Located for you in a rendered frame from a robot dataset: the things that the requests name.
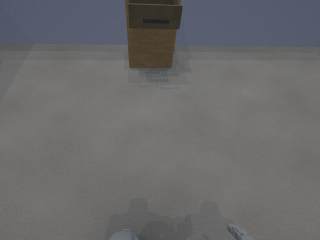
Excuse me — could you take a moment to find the right robot hand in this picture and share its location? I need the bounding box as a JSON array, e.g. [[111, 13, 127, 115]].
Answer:
[[227, 224, 254, 240]]

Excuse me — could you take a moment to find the robot left thigh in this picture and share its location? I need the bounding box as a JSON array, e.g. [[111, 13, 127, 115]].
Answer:
[[109, 230, 139, 240]]

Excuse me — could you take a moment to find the handle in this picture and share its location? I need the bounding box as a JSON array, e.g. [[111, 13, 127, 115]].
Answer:
[[143, 16, 169, 24]]

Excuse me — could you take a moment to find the drawer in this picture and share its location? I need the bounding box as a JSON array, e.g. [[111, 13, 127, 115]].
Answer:
[[128, 0, 183, 29]]

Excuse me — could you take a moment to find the cabinet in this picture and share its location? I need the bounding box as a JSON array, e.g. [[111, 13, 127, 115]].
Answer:
[[125, 0, 181, 68]]

